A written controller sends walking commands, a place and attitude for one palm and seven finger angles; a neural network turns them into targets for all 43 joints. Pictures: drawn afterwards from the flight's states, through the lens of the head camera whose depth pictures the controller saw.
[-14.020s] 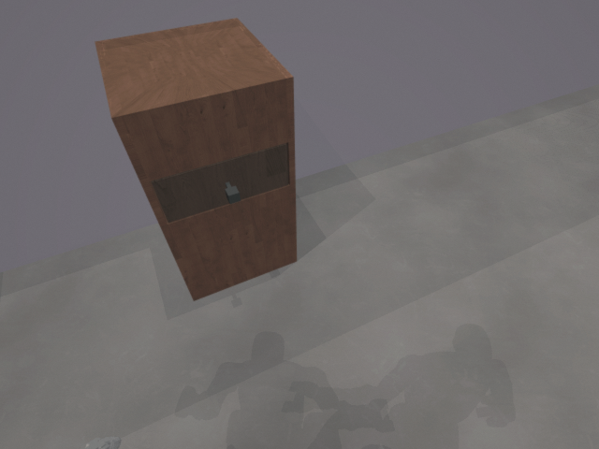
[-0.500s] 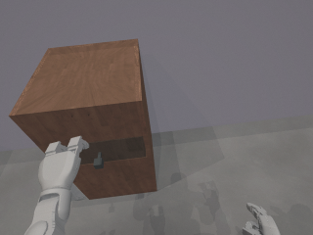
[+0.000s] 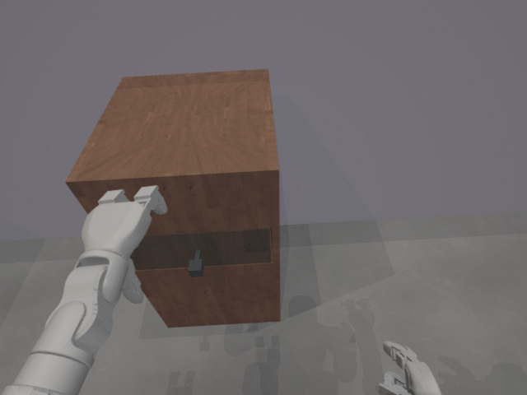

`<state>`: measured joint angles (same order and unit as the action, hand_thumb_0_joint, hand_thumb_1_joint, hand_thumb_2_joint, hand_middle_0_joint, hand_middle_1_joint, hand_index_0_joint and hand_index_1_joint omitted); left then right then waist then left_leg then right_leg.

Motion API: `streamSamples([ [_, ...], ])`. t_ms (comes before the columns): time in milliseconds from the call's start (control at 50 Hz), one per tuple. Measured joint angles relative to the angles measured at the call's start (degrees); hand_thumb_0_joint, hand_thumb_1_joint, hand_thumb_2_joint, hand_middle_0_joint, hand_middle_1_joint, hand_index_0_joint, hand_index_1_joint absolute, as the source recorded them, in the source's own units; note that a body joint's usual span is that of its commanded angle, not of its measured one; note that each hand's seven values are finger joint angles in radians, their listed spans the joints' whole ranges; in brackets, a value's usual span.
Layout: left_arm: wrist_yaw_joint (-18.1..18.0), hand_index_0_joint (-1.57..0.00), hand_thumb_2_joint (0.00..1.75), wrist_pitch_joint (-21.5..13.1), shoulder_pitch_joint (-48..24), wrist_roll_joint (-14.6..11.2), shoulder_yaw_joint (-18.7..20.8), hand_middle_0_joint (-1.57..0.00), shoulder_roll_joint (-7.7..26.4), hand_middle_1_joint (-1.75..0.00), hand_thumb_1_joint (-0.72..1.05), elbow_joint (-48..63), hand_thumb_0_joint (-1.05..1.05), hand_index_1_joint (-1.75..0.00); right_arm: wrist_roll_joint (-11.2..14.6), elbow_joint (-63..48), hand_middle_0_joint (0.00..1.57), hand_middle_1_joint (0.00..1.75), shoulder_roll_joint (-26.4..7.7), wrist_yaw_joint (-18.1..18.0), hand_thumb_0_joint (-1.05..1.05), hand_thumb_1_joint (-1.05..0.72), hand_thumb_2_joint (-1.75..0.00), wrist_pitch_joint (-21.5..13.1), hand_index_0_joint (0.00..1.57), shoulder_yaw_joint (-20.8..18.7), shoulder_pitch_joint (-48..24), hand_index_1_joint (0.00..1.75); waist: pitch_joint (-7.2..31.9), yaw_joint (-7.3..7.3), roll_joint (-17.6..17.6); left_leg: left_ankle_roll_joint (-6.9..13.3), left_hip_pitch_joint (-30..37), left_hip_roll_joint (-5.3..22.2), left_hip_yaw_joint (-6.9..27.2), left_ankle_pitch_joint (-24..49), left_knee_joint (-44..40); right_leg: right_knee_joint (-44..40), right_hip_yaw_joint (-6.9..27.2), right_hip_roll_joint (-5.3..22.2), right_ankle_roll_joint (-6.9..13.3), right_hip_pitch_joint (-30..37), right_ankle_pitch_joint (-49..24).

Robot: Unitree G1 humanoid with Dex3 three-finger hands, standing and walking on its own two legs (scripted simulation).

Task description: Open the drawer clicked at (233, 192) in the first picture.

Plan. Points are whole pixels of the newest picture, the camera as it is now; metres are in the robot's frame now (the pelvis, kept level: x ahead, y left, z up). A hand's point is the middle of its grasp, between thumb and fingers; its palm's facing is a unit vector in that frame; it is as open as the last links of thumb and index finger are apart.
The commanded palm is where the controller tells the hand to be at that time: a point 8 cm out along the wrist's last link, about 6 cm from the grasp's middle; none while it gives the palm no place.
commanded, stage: raise the hand with hooked fingers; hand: left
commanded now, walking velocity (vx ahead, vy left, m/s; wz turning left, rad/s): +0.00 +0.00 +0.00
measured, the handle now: (197, 262) +0.47 +0.24 -0.25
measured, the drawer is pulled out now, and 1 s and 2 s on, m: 0.00 0.00 0.00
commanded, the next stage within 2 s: move the hooked fingers above the handle in 0.22 s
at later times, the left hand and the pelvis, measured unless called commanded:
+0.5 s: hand (149, 257) +0.31 +0.22 +0.04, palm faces -0.04 -0.09 -0.99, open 13.8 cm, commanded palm +0.29 +0.24 +0.09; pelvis +0.00 -0.03 +0.00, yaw +0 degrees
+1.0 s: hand (163, 259) +0.35 +0.24 -0.05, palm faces -0.07 -0.06 -1.00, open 13.8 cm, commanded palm +0.34 +0.25 +0.01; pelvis +0.01 -0.03 -0.03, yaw -2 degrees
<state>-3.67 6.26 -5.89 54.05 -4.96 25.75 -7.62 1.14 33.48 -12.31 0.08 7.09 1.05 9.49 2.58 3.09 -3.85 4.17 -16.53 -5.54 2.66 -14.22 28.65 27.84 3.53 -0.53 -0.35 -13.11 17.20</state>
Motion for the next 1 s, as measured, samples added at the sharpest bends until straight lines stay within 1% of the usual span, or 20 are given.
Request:
streamSamples([
  [60,-0.8,-0.32,0.3,-1.7,1.6,0.0,0.0,-0.31,0.0,-1.2,-0.49,1.3,-0.01,-1.2,-0.1,0.4,0.2,0.3,-0.7,0.1,0.01,-0.91,-0.9,-0.1,0.21,-0.7,1.1,0.3,-0.4,0.04,0.0,0.1,-0.3,0.0,0.0,0.2,-0.2,-0.2,0.0,0.1,0.0,-0.3,-0.2],
  [120,-2.4,-0.32,0.3,-2.9,2.6,0.1,0.0,-0.32,0.2,-1.2,-0.49,2.2,-0.01,-1.2,-0.2,1.2,0.2,0.3,-1.3,0.1,0.01,-0.91,-0.9,-0.3,0.21,-1.4,1.7,0.3,-0.7,0.13,0.0,0.0,-0.7,0.0,0.1,0.3,0.0,-0.1,-0.1,0.0,0.1,-0.6,-0.2],
  [160,-3.6,-0.32,0.3,-3.0,2.7,0.0,0.1,-0.32,0.2,-1.2,-0.49,2.1,-0.01,-1.2,-0.1,1.7,0.2,0.3,-1.6,0.0,0.01,-0.91,-0.9,-0.3,0.2,-1.7,1.9,0.3,-0.7,0.18,0.0,-0.1,-0.9,0.0,0.2,0.3,0.1,0.1,-0.2,0.0,0.0,-0.9,-0.2],
  [220,-4.7,-0.32,0.3,-2.0,2.3,-0.1,0.3,-0.32,0.3,-1.2,-0.49,1.3,-0.01,-1.2,0.1,2.2,0.2,0.3,-1.8,-0.2,0.01,-0.91,-0.9,-0.3,0.2,-2.0,1.7,0.3,-0.6,0.11,0.0,-0.3,-1.1,0.2,0.2,0.3,0.2,0.3,-0.3,-0.2,0.0,-1.1,-0.2],
  [300,-4.8,-0.32,0.3,-0.5,1.8,-0.4,0.2,-0.32,0.2,-1.2,-0.49,0.4,-0.01,-1.2,0.4,2.1,0.2,0.3,-1.9,-0.3,0.01,-0.91,-0.9,-0.5,0.2,-2.0,1.1,0.3,-0.3,-0.18,-0.1,-0.6,-0.7,0.5,0.3,0.3,0.0,0.3,-0.3,-0.4,0.2,-0.9,-0.2],
  [360,-4.2,-0.32,0.3,0.0,1.7,-0.5,-0.3,-0.32,-0.2,-1.2,-0.49,-0.1,-0.01,-1.2,0.6,1.7,0.2,0.3,-1.8,-0.5,0.01,-0.91,-0.9,-0.7,0.2,-1.8,0.6,0.3,-0.1,-0.37,-0.3,-0.9,-0.3,0.7,0.3,0.3,-0.3,0.2,-0.3,-0.7,0.5,-0.6,-0.2],
  [440,-3.9,-0.32,0.3,-0.6,1.3,0.0,-0.1,-0.31,-0.7,-1.2,-0.49,-3.2,-0.01,-1.2,0.8,1.1,0.2,0.3,-1.6,-0.8,0.01,-0.91,-0.9,-0.6,0.2,-1.2,-0.3,0.3,0.4,-0.53,-0.1,-1.3,-0.5,1.2,0.2,0.1,-0.3,0.6,-0.2,-1.2,1.0,-1.1,0.0],
  [500,-3.9,-0.32,0.3,-1.9,0.9,0.5,0.9,-0.31,-0.5,-1.2,-0.49,-6.7,0.0,-1.2,0.8,0.6,0.2,0.3,-1.4,-1.3,0.01,-0.91,-0.9,-0.6,0.2,-1.0,-0.7,0.3,0.6,-0.63,0.4,-1.8,-1.5,1.7,0.2,-0.3,0.5,1.4,-0.2,-1.7,1.4,-2.2,0.3],
  [580,-4.8,-0.32,0.3,-5.0,-0.2,1.5,2.8,-0.32,0.4,-1.2,-0.49,-11.3,0.0,-1.2,0.5,0.6,0.2,0.3,-1.5,-2.0,0.01,-0.91,-0.9,-1.2,0.2,-1.4,-0.4,0.3,1.0,-0.65,1.1,-2.3,-4.2,2.3,0.6,-1.4,2.9,3.3,-0.7,-2.5,2.0,-4.5,1.1],
  [660,-6.8,-0.32,0.3,-8.3,-1.2,2.1,4.7,-0.32,1.3,-1.2,-0.49,-14.7,0.0,-1.2,0.1,1.4,0.2,0.3,-2.0,-2.4,0.01,-0.91,-0.9,-1.7,0.21,-2.5,0.3,0.3,1.9,-0.73,1.4,-2.7,-7.8,2.7,1.0,-2.9,6.0,5.8,-1.2,-3.1,2.4,-7.8,2.3],
  [720,-8.3,-0.32,0.3,-10.0,-2.3,2.6,5.7,-0.32,1.8,-1.2,-0.49,-17.5,0.0,-1.2,0.0,2.2,0.2,0.3,-2.5,-2.4,0.01,-0.91,-0.9,-1.8,0.2,-3.3,0.9,0.3,2.7,-0.98,1.5,-2.9,-10.8,2.9,1.1,-4.1,8.4,8.0,-1.5,-3.4,2.6,-10.7,3.4],
  [860,-12.2,-0.32,0.3,-11.9,-4.6,4.0,6.8,-0.32,1.4,-1.2,-0.49,-22.7,-0.01,-1.2,-0.6,3.3,0.2,0.3,-3.1,-2.0,0.01,-0.91,-0.9,-1.4,0.2,-4.7,2.7,0.3,4.7,-2.36,1.4,-2.8,-17.1,3.0,0.7,-6.5,13.6,12.9,-1.4,-3.7,2.5,-17.1,5.6],
  [1000,-16.4,-0.32,0.3,-12.0,-6.7,5.9,8.3,-0.32,0.8,-1.2,-0.49,-28.4,0.0,-1.2,-1.1,3.6,0.2,0.3,-2.6,-1.6,0.01,-0.91,-0.9,-0.5,0.2,-4.6,4.7,0.3,6.3,-4.03,1.6,-2.4,-22.2,3.2,-0.2,-8.5,17.6,16.8,-0.7,-4.1,2.1,-22.2,7.2],
])
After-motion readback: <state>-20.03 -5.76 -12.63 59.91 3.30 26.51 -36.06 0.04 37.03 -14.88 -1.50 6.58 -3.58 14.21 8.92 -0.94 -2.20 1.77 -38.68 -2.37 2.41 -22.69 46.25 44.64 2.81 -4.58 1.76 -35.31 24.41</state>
